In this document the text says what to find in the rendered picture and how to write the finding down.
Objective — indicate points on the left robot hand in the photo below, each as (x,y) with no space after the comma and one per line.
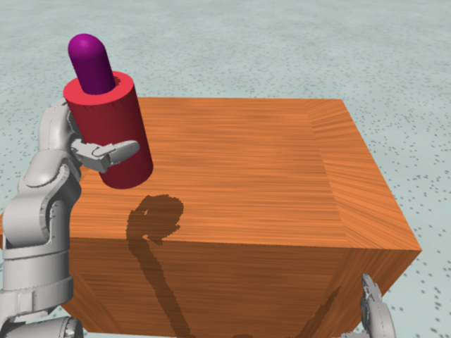
(58,130)

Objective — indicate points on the bottle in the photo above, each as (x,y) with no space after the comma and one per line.
(106,110)

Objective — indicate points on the left robot arm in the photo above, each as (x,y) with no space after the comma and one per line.
(36,240)

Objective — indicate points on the right robot hand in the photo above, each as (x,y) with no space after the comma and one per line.
(376,318)

